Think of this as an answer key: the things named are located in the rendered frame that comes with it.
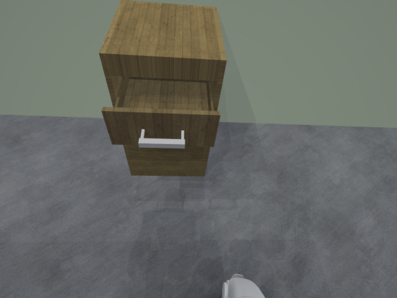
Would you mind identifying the right robot thigh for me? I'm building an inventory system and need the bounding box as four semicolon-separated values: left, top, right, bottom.
222;278;265;298

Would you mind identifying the drawer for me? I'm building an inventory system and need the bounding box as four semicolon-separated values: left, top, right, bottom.
102;76;220;147

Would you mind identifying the robot right shin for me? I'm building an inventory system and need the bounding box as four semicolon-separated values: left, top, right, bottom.
231;274;244;279

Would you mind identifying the handle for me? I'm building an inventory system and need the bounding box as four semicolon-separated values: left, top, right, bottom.
138;129;185;148

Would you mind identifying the cabinet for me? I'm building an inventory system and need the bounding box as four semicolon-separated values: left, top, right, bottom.
99;0;227;176

